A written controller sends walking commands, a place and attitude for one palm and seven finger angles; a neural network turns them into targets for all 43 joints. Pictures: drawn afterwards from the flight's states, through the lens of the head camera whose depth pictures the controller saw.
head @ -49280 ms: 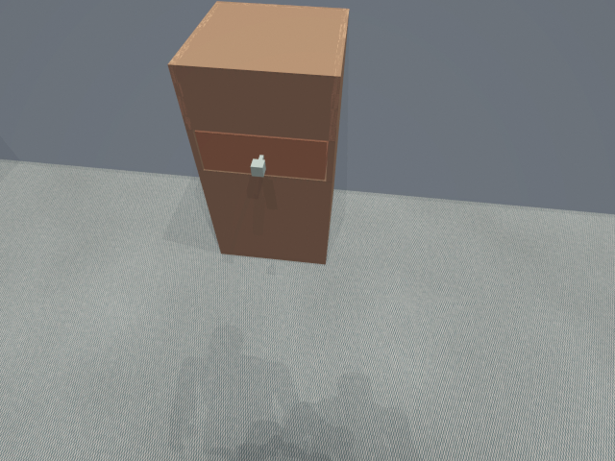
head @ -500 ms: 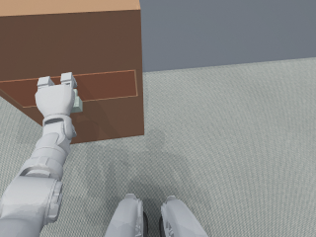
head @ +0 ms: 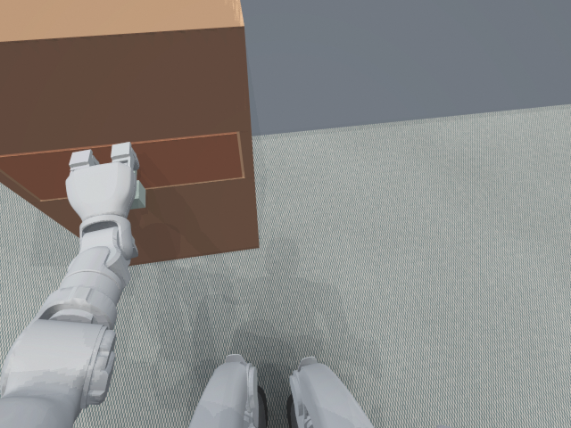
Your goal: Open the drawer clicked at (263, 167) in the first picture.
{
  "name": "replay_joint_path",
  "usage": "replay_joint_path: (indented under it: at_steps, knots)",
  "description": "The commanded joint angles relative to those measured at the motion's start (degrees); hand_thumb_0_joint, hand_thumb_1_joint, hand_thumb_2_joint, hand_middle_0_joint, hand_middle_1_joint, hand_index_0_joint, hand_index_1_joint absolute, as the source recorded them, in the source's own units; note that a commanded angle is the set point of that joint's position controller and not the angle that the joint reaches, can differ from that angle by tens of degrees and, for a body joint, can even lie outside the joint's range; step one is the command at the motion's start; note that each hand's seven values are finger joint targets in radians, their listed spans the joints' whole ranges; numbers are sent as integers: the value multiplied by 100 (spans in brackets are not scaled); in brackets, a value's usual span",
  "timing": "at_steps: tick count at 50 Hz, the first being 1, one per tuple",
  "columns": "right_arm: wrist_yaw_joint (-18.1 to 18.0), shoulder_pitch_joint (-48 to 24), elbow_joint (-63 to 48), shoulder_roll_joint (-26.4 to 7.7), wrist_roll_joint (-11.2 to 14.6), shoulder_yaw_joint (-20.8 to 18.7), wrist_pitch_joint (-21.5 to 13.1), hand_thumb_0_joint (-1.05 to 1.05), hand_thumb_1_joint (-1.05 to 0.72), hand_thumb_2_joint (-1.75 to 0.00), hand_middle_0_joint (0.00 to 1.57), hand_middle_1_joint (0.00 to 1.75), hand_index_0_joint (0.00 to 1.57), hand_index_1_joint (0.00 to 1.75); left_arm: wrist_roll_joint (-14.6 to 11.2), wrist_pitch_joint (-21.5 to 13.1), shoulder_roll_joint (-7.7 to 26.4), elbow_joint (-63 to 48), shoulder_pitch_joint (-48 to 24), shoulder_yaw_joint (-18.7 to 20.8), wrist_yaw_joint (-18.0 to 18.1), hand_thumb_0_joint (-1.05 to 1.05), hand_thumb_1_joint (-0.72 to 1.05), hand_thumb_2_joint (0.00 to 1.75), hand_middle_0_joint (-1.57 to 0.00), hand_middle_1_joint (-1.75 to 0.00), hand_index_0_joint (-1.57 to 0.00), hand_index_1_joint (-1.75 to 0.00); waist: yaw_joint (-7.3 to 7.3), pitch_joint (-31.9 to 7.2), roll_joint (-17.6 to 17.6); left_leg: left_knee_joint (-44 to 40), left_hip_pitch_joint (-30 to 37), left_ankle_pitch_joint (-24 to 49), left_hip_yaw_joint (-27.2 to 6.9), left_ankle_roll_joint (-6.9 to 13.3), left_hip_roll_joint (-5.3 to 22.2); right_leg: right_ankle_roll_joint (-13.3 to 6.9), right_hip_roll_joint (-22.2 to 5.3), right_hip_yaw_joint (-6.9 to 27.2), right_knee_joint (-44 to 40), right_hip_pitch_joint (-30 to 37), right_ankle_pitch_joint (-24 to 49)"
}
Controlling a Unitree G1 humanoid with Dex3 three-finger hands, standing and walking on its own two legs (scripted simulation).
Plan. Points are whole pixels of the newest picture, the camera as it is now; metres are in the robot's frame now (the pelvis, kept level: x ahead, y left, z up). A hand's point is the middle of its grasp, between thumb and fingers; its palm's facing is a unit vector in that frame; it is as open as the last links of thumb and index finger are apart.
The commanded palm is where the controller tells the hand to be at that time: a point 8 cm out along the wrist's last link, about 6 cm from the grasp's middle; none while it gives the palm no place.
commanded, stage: move the hooked fingers above the handle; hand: left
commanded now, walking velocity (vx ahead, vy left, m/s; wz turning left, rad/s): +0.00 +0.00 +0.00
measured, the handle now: (131, 186) +0.52 +0.25 -0.11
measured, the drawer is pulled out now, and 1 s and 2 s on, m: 0.00 0.00 0.00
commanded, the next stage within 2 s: none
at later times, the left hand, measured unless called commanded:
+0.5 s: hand (118, 201) +0.46 +0.24 -0.06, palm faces -0.08 +0.02 -1.00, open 13.7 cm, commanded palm +0.45 +0.22 +0.00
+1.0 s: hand (112, 201) +0.46 +0.25 -0.06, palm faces -0.08 +0.00 -1.00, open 13.7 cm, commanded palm +0.46 +0.23 +0.00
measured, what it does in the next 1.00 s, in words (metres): stands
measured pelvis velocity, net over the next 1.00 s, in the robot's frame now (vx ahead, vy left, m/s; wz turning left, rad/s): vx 0.00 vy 0.00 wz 0.00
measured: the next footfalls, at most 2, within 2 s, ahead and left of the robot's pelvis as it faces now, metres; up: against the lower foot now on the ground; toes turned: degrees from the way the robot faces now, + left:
none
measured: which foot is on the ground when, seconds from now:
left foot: down 0.00-1.00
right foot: down 0.00-1.00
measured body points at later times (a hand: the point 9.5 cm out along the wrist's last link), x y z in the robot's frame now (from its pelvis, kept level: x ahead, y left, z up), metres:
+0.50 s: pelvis +0.00 -0.01 +0.00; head +0.15 +0.00 +0.42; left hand +0.46 +0.24 +0.00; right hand +0.04 -0.27 -0.13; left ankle +0.03 +0.06 -0.61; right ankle +0.01 -0.08 -0.61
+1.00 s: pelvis +0.00 +0.00 +0.00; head +0.15 +0.01 +0.42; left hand +0.46 +0.25 -0.01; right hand +0.04 -0.26 -0.13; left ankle +0.03 +0.06 -0.61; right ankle +0.01 -0.08 -0.61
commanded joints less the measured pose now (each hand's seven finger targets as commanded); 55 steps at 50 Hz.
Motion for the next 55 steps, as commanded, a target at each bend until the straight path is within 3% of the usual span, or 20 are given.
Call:
replay_joint_path:
  at_steps: [1, 4, 8, 10, 12, 16, 20, 22, 24, 27, 31, 35, 37, 41, 44, 46, 49, 51, 53, 55]
  knots:
    - [-161, 894, -232, -953, 51, -461, -337, 0, -90, -90, 20, 30, 20, 30, -327, -222, 1122, -1758, -2732, -249, -157, 0, -50, 30, -30, -120, -30, -120, -298, -3570, -24, -773, 2920, 2064, -680, -224, 265, 271, -456, 299, -1165, 1723, 2177]
    - [-213, 973, 14, -953, 47, -518, -442, 0, -90, -90, 20, 30, 20, 30, -360, -609, 507, -1868, -2948, -877, -491, 0, -50, 30, -30, -120, -30, -120, -533, -3114, 209, -749, 3368, 1855, -836, -248, 316, 242, -432, 213, -1247, 846, 1595]
    - [-212, 1061, 200, -902, -9, -512, -435, 0, -90, -90, 20, 30, 20, 30, -179, -848, 153, -1442, -3057, -1182, -538, 0, -50, 30, -30, -120, -30, -120, -580, -2351, 586, -783, 3457, 1694, -1052, -363, 331, 123, -408, 41, -1170, -64, 1154]
    - [-171, 1081, 213, -901, -41, -475, -362, 0, -90, -90, 20, 30, 20, 30, -82, -761, 329, -1016, -3001, -958, -377, 0, -50, 30, -30, -120, -30, -120, -506, -2084, 637, -743, 3169, 1697, -1063, -400, 308, 73, -385, -16, -1065, -221, 1087]
    - [-124, 1054, 119, -936, -66, -427, -267, 0, -90, -90, 20, 30, 20, 30, 11, -561, 859, -615, -2800, -410, -134, 0, -50, 30, -30, -120, -30, -120, -322, -2218, 693, -695, 2975, 1917, -996, -428, 296, 39, -374, -36, -943, -114, 1172]
    - [-72, 869, -187, -981, -125, -238, -106, 0, -90, -90, 20, 30, 20, 30, 18, -24, 1928, -216, -2131, 477, 206, 0, -50, 30, -30, -120, -30, -120, 155, -2709, 358, -557, 2049, 2120, -622, -293, 178, 75, -368, 158, -775, 1100, 1842]
    - [-83, 776, -362, -942, -22, -214, -59, 0, -90, -90, 20, 30, 20, 30, 100, 382, 1934, -329, -1993, 307, 272, 0, -50, 30, -30, -120, -30, -120, 147, -2885, -107, -654, 1628, 1850, -425, -224, 106, 198, -416, 380, -1011, 2048, 2216]
    - [-113, 797, -368, -958, 34, -221, -138, 0, -90, -90, 20, 30, 20, 30, -87, 399, 1891, -442, -2131, 220, 59, 0, -50, 30, -30, -120, -30, -120, 43, -2920, -269, -672, 1572, 1658, -430, -190, 131, 251, -440, 400, -1078, 2183, 2143]
    - [-159, 862, -370, -975, 78, -266, -256, 0, -90, -90, 20, 30, 20, 30, -268, 142, 1878, -954, -2388, 164, -222, 0, -50, 30, -30, -120, -30, -120, -48, -3238, -86, -708, 1853, 1565, -450, -173, 172, 273, -461, 448, -1157, 2235, 2097]
    - [-223, 951, -190, -950, 89, -400, -444, 0, -90, -90, 20, 30, 20, 30, -357, -476, 1121, -1702, -2861, -479, -621, 0, -50, 30, -30, -120, -30, -120, -360, -3402, 220, -675, 2671, 1677, -631, -183, 251, 254, -451, 366, -1175, 1531, 1902]
    - [-245, 1026, 59, -890, 37, -474, -519, 0, -90, -90, 20, 30, 20, 30, -275, -1039, 303, -1882, -3078, -1151, -775, 0, -50, 30, -30, -120, -30, -120, -569, -2740, 546, -686, 3329, 1734, -939, -279, 319, 161, -410, 138, -1140, 273, 1290]
    - [-194, 1148, 167, -935, -25, -451, -406, 0, -90, -90, 20, 30, 20, 30, -87, -981, 916, -1100, -2797, -442, -344, 0, -50, 30, -30, -120, -30, -120, -362, -2315, 576, -601, 2904, 1753, -1006, -359, 313, 64, -354, 5, -935, -108, 1136]
    - [-144, 1107, 90, -978, -73, -396, -306, 0, -90, -90, 20, 30, 20, 30, -15, -740, 1358, -798, -2718, -21, -39, 0, -50, 30, -30, -120, -30, -120, -193, -2457, 688, -559, 2723, 1984, -929, -389, 293, 51, -347, -2, -809, 18, 1239]
    - [-46, 938, -153, -1003, -119, -270, -144, 0, -90, -90, 20, 30, 20, 30, 24, -108, 2018, -382, -2113, 586, 341, 0, -50, 30, -30, -120, -30, -120, 160, -2902, 296, -493, 2091, 2247, -640, -300, 202, 99, -351, 124, -693, 1107, 1933]
    - [-43, 895, -265, -991, -35, -266, -76, 0, -90, -90, 20, 30, 20, 30, 103, 259, 1925, -388, -2144, 351, 371, 0, -50, 30, -30, -120, -30, -120, 79, -2955, -16, -613, 1936, 2040, -530, -255, 159, 185, -376, 212, -915, 1641, 2096]
    - [-82, 828, -282, -999, 12, -216, -103, 0, -90, -90, 20, 30, 20, 30, -40, 404, 2108, -412, -2259, 372, 222, 0, -50, 30, -30, -120, -30, -120, 59, -2932, -165, -690, 1763, 1752, -526, -227, 151, 217, -396, 270, -1001, 1897, 1954]
    - [-171, 914, -273, -1025, 85, -264, -275, 0, -90, -90, 20, 30, 20, 30, -268, 135, 2040, -853, -2606, 184, -230, 0, -50, 30, -30, -120, -30, -120, -141, -3191, -26, -701, 1988, 1522, -519, -178, 203, 270, -437, 353, -1151, 1928, 1852]
    - [-218, 964, -213, -989, 92, -335, -404, 0, -90, -90, 20, 30, 20, 30, -369, -278, 1404, -1389, -2983, -342, -547, 0, -50, 30, -30, -120, -30, -120, -367, -3350, 295, -722, 2633, 1660, -671, -199, 257, 237, -423, 270, -1148, 1463, 1758]
    - [-240, 1027, -56, -971, 68, -419, -477, 0, -90, -90, 20, 30, 20, 30, -340, -660, 735, -1648, -3019, -852, -763, 0, -50, 30, -30, -120, -30, -120, -494, -3155, 581, -708, 3312, 1861, -869, -264, 335, 202, -404, 150, -1127, 689, 1530]
    - [-236, 1069, 61, -942, 24, -475, -493, 0, -90, -90, 20, 30, 20, 30, -316, -962, 417, -1846, -2998, -1057, -859, 0, -50, 30, -30, -120, -30, -120, -488, -2976, 815, -711, 3765, 2066, -1057, -371, 393, 155, -382, 51, -1058, 131, 1383]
